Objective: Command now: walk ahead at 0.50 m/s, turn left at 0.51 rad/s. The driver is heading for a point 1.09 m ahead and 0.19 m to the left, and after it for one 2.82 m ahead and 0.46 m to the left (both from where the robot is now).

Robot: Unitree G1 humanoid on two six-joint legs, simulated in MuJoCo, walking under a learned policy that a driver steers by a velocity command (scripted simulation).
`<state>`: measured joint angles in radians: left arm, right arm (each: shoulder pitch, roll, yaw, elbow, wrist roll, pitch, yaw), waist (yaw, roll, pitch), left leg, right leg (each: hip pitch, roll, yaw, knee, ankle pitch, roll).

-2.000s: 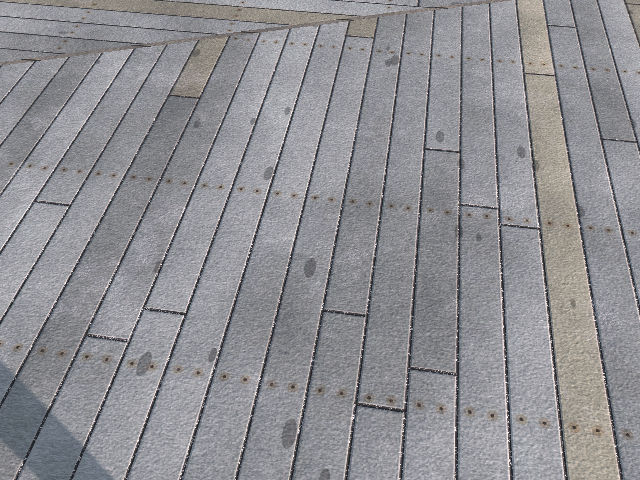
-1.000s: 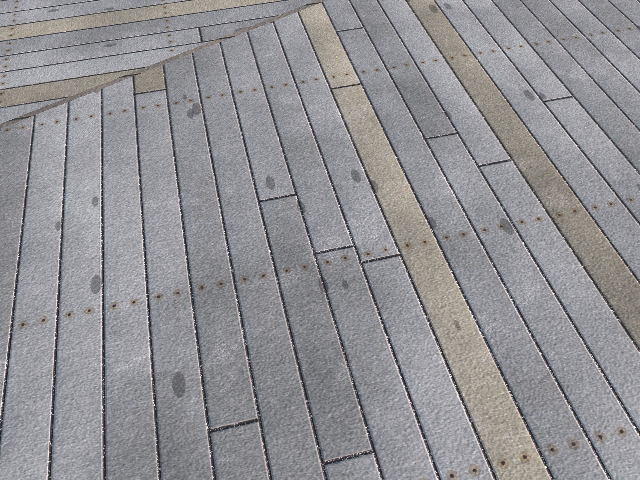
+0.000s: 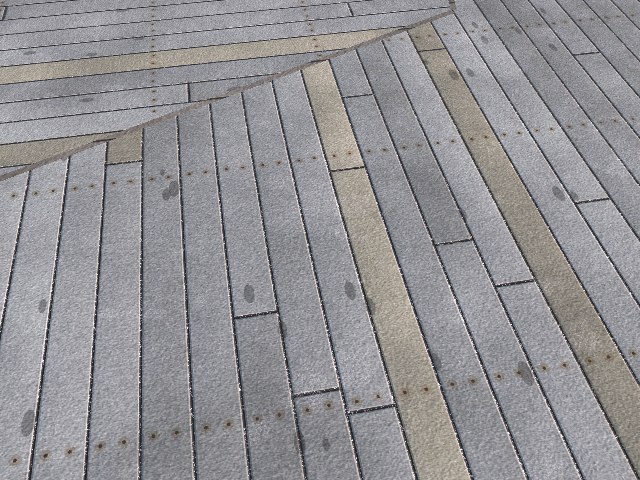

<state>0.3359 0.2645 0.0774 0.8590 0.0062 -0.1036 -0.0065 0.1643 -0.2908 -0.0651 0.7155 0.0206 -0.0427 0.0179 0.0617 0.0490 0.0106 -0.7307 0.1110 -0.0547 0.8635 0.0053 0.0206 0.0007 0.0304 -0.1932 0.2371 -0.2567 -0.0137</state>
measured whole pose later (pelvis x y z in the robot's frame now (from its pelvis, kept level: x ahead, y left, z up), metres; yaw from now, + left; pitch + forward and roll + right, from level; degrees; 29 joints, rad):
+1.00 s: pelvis +0.54 +0.12 +0.01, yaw +25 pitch +2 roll -1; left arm 0.40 0.26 0.05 0.86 -0.02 -0.08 -0.02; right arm 0.12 -0.27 -0.04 0.63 0.00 -0.07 0.01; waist 0.10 0.04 0.02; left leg -0.63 0.08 -0.06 0.74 -0.12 -0.01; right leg -0.10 0.05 0.01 0.28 -0.22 -0.04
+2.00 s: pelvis +1.04 +0.22 +0.01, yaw -8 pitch +2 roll +1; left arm 0.34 0.28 0.06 0.72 -0.02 -0.04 0.00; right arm 0.04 -0.30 -0.05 0.68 -0.01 -0.09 0.01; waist 0.07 0.04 0.04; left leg -0.65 0.07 -0.10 0.67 0.00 -0.06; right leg -0.14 0.11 0.13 0.35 -0.23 -0.08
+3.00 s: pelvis +1.57 +0.20 +0.00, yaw +14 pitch +2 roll -3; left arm 0.34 0.30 0.08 0.83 -0.01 -0.08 0.00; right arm 0.11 -0.30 -0.06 0.63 0.02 -0.03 0.04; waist 0.10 0.05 0.04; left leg -0.67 0.09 -0.03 0.73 -0.02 0.01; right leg 0.04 0.01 -0.17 0.24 -0.30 0.01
